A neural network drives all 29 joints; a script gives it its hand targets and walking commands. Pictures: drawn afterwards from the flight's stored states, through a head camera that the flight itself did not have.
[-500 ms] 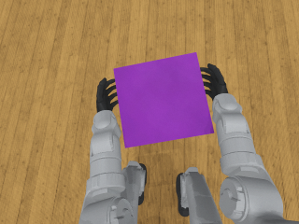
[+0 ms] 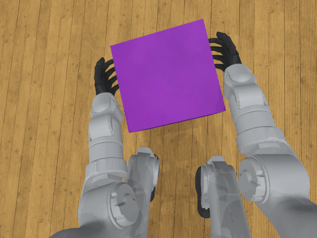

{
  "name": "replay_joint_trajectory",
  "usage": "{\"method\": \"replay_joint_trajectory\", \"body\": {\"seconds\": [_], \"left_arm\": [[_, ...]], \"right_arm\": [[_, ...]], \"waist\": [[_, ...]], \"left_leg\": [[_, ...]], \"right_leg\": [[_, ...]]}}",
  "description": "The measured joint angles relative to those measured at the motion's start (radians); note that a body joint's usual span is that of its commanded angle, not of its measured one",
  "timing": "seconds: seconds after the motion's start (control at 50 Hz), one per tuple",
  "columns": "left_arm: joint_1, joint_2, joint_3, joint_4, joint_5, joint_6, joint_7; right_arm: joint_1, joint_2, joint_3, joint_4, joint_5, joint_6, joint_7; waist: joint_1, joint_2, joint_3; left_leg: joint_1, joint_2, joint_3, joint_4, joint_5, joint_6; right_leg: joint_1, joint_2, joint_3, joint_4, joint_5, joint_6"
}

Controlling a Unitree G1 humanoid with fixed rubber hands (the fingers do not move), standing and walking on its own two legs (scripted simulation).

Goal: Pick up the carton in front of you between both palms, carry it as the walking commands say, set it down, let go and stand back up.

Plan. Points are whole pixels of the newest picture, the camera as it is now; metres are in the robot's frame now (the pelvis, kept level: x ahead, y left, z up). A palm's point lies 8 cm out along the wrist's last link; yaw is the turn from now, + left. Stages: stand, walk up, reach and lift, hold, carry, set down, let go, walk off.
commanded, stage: set down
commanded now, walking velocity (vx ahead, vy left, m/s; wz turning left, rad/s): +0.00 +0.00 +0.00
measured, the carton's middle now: (169, 87) +0.47 +0.05 -0.19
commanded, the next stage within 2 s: none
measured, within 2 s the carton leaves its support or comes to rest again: rests again in 1.38 s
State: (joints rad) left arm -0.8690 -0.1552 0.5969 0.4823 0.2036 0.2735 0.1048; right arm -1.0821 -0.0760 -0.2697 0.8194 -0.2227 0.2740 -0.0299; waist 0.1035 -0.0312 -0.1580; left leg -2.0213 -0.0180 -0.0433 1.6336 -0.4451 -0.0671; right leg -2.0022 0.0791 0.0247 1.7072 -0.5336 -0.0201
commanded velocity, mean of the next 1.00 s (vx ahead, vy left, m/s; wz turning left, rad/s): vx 0.00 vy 0.00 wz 0.00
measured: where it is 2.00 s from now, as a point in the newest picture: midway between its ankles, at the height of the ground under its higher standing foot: (176, 193)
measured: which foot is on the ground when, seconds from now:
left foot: down 0.00-1.00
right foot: down 0.00-1.00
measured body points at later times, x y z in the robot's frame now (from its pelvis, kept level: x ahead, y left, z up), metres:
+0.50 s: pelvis -0.02 +0.00 -0.10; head +0.33 +0.00 +0.17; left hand +0.46 +0.22 -0.25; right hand +0.56 -0.07 -0.26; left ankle +0.11 +0.14 -0.48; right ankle +0.08 -0.10 -0.48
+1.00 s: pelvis -0.02 -0.01 -0.13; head +0.34 -0.03 +0.14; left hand +0.47 +0.22 -0.28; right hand +0.56 -0.07 -0.31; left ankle +0.11 +0.14 -0.48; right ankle +0.08 -0.10 -0.48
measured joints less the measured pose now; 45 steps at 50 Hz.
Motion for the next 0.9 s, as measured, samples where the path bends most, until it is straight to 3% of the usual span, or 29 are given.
{"method": "replay_joint_trajectory", "body": {"seconds": [0.28, 0.44, 0.5, 0.64, 0.76, 0.9], "left_arm": [[-0.172, 0.027, 0.061, 0.058, -0.002, 0.013, 0.022], [-0.256, 0.051, 0.050, 0.089, -0.045, -0.006, 0.054], [-0.320, 0.082, 0.028, 0.155, -0.069, 0.000, 0.062], [-0.375, 0.116, 0.014, 0.237, -0.126, -0.051, 0.041], [-0.351, 0.135, -0.003, 0.276, -0.165, -0.070, 0.020], [-0.366, 0.149, 0.003, 0.324, -0.157, -0.080, -0.002]], "right_arm": [[-0.239, -0.097, 0.065, 0.156, 0.016, 0.010, -0.002], [-0.359, -0.163, 0.138, 0.233, 0.059, -0.016, -0.002], [-0.379, -0.205, 0.176, 0.263, 0.088, -0.023, -0.008], [-0.394, -0.248, 0.256, 0.309, 0.137, -0.042, -0.031], [-0.387, -0.246, 0.280, 0.329, 0.151, -0.044, -0.036], [-0.406, -0.253, 0.294, 0.376, 0.164, -0.054, -0.035]], "waist": [[0.019, 0.001, 0.133], [0.027, 0.006, 0.250], [0.049, 0.016, 0.281], [0.083, 0.047, 0.307], [0.084, 0.053, 0.295], [0.085, 0.049, 0.300]], "left_leg": [[-0.176, -0.004, 0.014, 0.176, 0.002, -0.004], [-0.247, -0.014, 0.018, 0.273, -0.003, -0.009], [-0.267, -0.020, 0.019, 0.310, -0.010, -0.011], [-0.298, -0.033, 0.025, 0.375, -0.033, -0.019], [-0.311, -0.040, 0.019, 0.398, -0.046, -0.030], [-0.316, -0.038, 0.011, 0.408, -0.045, -0.041]], "right_leg": [[-0.185, 0.009, 0.010, 0.189, -0.002, 0.010], [-0.255, 0.006, 0.010, 0.292, -0.014, 0.012], [-0.273, 0.002, 0.010, 0.334, -0.026, 0.011], [-0.303, -0.007, 0.012, 0.411, -0.061, 0.006], [-0.317, -0.012, 0.006, 0.439, -0.078, -0.005], [-0.329, -0.006, -0.002, 0.451, -0.070, -0.016]]}}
